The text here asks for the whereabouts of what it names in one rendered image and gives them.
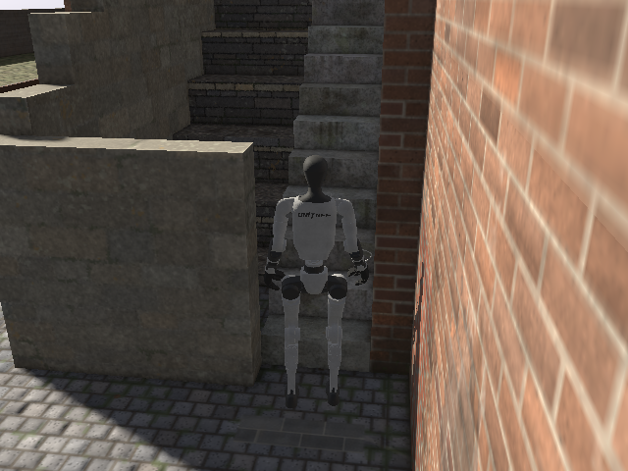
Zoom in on stairs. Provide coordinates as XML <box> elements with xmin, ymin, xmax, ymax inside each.
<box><xmin>261</xmin><ymin>0</ymin><xmax>385</xmax><ymax>372</ymax></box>

